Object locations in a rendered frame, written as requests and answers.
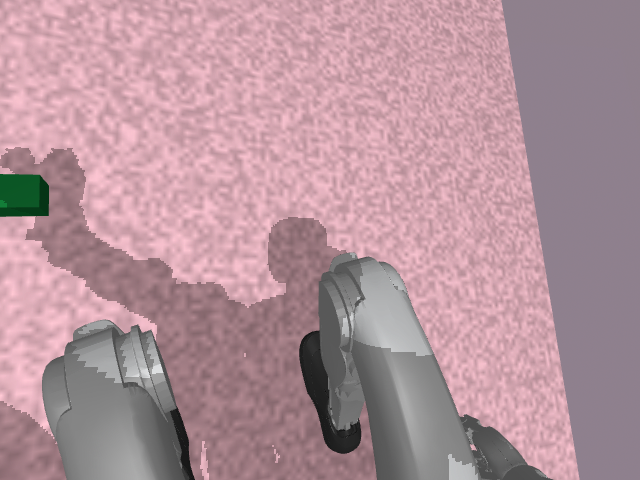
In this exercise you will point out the right robot hand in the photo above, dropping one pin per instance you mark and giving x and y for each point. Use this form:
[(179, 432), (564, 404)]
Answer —
[(495, 455)]

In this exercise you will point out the right robot foot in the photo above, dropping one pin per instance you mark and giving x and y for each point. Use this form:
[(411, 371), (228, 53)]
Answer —
[(316, 382)]

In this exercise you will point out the small box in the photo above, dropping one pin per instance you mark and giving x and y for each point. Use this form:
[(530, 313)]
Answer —
[(23, 195)]

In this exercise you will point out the left robot foot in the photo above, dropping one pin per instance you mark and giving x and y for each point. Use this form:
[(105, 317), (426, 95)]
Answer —
[(184, 444)]

